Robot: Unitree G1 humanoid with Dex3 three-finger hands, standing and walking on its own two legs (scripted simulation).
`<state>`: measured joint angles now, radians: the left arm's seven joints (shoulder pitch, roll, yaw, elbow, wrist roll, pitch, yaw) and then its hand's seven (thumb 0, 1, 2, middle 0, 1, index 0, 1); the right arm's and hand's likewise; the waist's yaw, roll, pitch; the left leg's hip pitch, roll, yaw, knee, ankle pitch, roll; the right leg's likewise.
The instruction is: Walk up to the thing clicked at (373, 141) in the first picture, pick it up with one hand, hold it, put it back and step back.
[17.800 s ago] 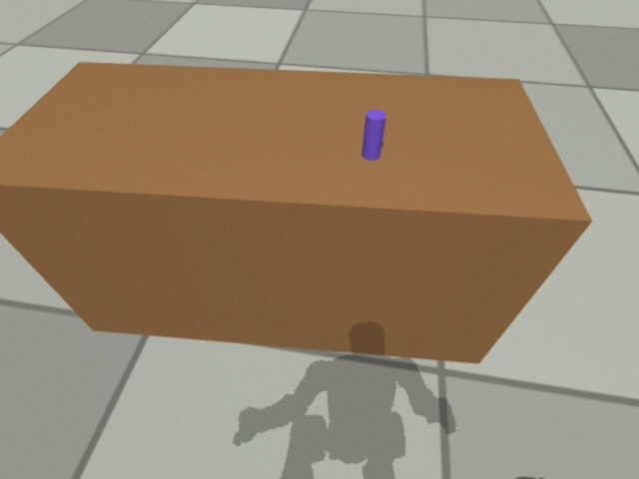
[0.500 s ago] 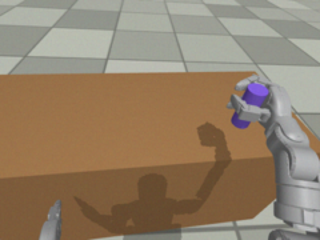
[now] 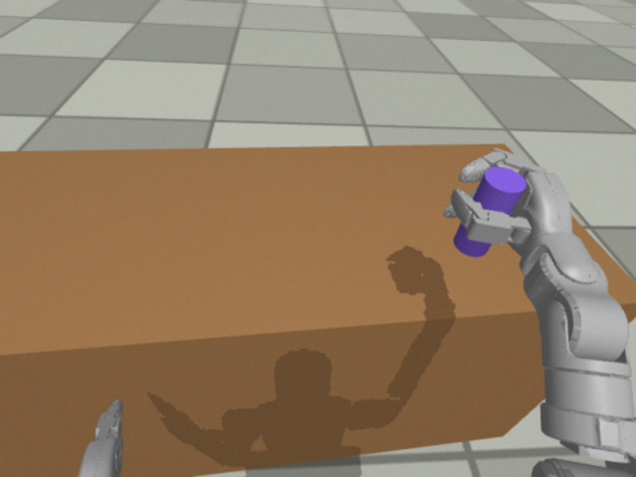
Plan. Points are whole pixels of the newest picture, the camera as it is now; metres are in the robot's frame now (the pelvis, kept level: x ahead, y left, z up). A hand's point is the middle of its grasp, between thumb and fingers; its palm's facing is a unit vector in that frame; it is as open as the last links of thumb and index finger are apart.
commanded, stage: hold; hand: right
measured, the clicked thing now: (486, 214) +0.34 -0.19 +0.20
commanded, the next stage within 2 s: crouch in 1.16 s
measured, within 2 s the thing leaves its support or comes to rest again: neither
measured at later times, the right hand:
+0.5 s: hand (478, 218) +0.33 -0.17 +0.21, palm faces +0.10 +0.99 -0.02, open 5.2 cm
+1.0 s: hand (468, 211) +0.34 -0.17 +0.20, palm faces +0.10 +0.99 -0.01, open 5.2 cm
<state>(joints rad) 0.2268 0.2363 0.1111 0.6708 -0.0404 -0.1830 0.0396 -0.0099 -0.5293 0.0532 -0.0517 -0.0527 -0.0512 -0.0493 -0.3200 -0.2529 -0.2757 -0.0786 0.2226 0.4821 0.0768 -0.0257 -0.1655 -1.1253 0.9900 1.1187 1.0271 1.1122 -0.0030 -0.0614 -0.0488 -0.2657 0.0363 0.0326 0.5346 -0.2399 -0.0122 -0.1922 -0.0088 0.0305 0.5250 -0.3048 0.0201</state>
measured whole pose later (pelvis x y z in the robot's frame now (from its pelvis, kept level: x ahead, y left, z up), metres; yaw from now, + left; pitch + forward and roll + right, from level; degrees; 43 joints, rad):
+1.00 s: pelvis +0.00 +0.00 +0.00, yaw +0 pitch -2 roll +0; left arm 0.23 0.23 0.10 0.65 -0.04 -0.16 0.04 -0.01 -0.53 0.06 -0.05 -0.05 -0.05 -0.05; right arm -0.32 -0.24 -0.26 -0.02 0.21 0.44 0.05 -0.02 -0.16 -1.13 0.99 1.12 1.03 1.11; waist 0.00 -0.06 -0.04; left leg -0.26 0.03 0.03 0.52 -0.23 -0.01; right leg -0.18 -0.01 0.03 0.50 -0.29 0.03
